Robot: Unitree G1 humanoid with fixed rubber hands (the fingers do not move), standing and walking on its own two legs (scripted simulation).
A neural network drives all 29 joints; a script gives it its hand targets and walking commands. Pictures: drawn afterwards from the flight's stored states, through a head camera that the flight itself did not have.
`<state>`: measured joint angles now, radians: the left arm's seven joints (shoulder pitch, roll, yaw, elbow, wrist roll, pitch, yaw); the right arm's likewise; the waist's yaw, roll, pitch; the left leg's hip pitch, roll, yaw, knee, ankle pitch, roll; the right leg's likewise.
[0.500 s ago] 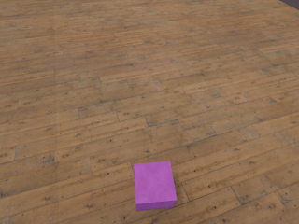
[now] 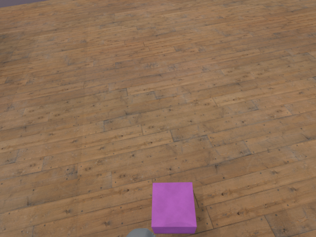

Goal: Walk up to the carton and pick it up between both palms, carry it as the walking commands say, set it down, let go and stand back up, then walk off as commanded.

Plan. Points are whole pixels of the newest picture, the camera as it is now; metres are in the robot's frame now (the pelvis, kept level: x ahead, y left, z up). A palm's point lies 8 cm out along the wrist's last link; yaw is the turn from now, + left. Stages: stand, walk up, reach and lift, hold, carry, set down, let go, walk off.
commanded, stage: walk up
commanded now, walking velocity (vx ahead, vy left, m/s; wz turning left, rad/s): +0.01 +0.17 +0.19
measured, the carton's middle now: (173, 207) +0.39 +0.02 -0.68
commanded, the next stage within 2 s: none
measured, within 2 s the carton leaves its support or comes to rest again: neither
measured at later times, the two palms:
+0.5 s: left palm out of the picture +0.06 +0.30 -0.15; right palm out of the picture +0.12 -0.15 -0.15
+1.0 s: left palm out of the picture +0.07 +0.18 -0.14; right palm out of the picture +0.06 -0.29 -0.14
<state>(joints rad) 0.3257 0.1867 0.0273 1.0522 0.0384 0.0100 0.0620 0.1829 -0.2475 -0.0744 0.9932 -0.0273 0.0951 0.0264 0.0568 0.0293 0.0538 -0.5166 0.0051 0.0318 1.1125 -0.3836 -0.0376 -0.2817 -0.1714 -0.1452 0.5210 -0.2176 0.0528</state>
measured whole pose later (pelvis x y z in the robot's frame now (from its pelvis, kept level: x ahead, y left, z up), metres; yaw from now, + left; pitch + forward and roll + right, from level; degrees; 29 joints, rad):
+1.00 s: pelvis +0.03 -0.04 +0.00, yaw +2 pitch +0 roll +0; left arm 0.18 0.14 0.02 1.06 0.01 0.02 0.02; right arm 0.17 -0.21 -0.03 1.13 0.00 0.07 -0.03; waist 0.00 0.02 0.05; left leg -0.23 0.00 0.02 0.66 -0.42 0.00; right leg -0.25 0.03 -0.08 0.44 -0.19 -0.07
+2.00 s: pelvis -0.01 +0.04 +0.00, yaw +2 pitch -2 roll +0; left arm 0.27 0.13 0.00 1.19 0.00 0.02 0.03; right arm 0.32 -0.08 0.00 1.16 -0.01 -0.02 -0.05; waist 0.00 -0.02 0.03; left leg -0.11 0.01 0.03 0.45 -0.32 0.00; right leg -0.19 -0.03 -0.04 0.46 -0.24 0.02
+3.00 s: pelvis -0.05 +0.03 -0.05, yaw +4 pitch +23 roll -1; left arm 0.05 0.09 0.08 0.49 0.06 0.34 -0.01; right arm 0.02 -0.10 -0.12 0.51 -0.04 0.34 0.05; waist -0.03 -0.01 -0.08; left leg -0.91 0.01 -0.02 0.90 -0.40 -0.02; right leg -0.96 -0.02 -0.03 0.85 -0.30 0.00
